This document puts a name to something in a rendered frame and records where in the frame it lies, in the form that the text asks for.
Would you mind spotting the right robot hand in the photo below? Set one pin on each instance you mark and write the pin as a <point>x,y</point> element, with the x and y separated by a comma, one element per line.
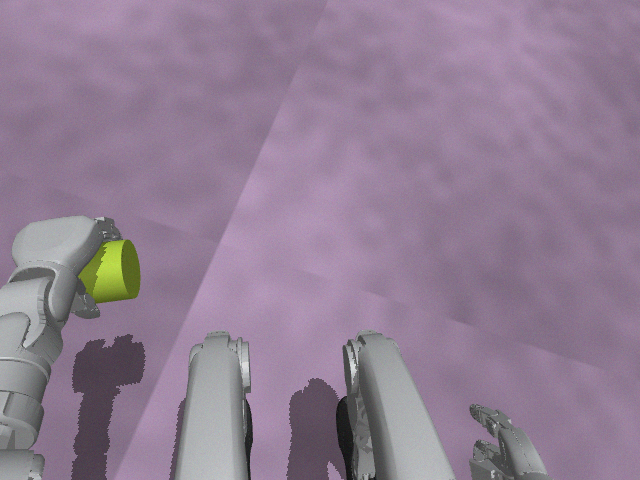
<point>516,456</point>

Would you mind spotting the left robot arm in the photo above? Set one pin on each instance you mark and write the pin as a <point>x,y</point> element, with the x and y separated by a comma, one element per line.
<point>34,307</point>

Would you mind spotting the can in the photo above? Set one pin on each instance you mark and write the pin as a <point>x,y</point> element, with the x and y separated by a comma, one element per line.
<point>114,272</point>

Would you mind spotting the right robot foot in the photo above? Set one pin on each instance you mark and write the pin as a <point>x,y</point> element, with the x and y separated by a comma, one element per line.
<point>345,438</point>

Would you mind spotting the left robot hand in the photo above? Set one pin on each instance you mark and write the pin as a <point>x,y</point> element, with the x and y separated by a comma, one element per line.
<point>71,242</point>

